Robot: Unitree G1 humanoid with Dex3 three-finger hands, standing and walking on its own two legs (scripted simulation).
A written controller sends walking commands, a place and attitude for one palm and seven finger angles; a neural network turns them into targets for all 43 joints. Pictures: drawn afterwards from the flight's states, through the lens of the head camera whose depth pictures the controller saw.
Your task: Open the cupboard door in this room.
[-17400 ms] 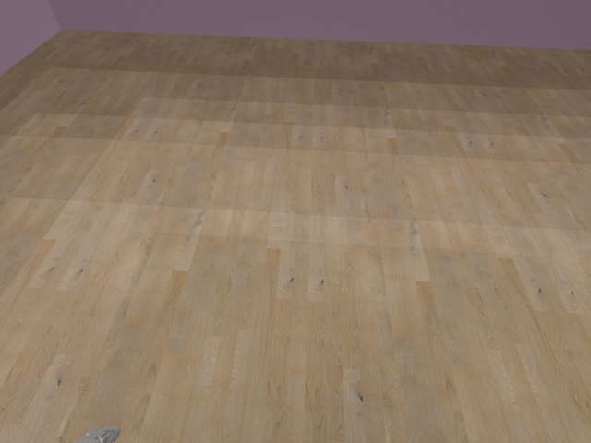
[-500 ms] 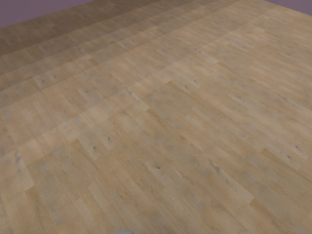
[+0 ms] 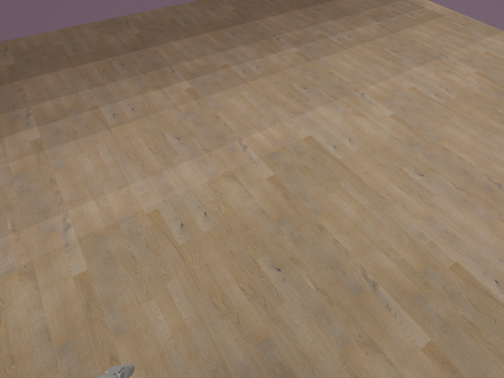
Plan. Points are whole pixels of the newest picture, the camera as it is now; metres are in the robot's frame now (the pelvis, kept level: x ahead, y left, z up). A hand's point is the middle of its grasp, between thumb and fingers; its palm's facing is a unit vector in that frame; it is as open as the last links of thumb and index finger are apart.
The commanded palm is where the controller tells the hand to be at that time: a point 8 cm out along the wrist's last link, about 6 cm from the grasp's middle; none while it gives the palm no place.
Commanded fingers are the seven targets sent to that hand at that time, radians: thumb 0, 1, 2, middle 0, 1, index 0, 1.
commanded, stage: turn or walk to find it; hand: left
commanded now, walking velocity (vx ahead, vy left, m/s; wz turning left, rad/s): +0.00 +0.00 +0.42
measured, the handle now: out of the picture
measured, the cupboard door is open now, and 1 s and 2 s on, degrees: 0 0 0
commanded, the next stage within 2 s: stand and wait in 1.82 s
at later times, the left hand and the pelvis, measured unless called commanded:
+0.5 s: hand out of the picture -0.05 +0.21 -0.19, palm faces +0.28 -0.94 -0.22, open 7.3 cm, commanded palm none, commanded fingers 0.00 0.90 0.90 -0.20 -0.30 -0.20 -0.30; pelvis -0.03 +0.01 -0.01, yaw +15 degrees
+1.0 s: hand out of the picture -0.01 +0.23 -0.15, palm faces +0.41 -0.87 -0.27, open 7.3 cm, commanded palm none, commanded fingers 0.00 0.90 0.90 -0.20 -0.30 -0.20 -0.30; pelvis -0.03 -0.01 -0.01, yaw +25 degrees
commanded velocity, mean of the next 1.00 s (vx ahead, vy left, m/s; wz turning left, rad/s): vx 0.00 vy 0.00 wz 0.42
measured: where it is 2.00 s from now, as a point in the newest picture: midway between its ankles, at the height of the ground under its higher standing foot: outside the picture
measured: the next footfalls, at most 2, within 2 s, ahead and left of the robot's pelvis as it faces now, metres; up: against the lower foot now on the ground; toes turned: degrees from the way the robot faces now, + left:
right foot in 0.08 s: +0.03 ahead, -0.13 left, +0.00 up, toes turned -1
left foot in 0.50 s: -0.04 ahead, +0.13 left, +0.00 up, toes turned +19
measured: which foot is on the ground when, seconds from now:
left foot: down 0.00-0.08, up 0.10-0.48, down 0.50-1.00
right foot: up 0.00-0.06, down 0.08-0.50, up 0.52-0.98, down 1.00-1.00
